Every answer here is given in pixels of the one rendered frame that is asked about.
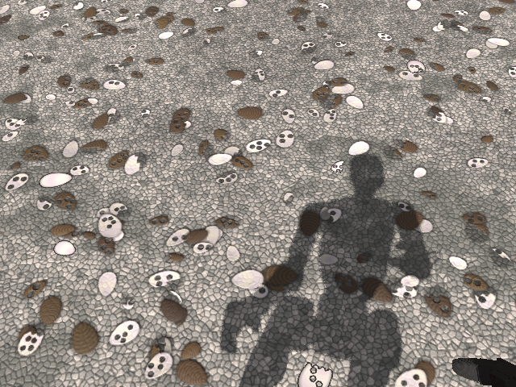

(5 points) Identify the right robot hand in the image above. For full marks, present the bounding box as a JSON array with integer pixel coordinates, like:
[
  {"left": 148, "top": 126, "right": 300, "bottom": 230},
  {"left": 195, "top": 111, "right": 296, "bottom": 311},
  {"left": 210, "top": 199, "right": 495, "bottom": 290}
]
[{"left": 452, "top": 358, "right": 516, "bottom": 387}]

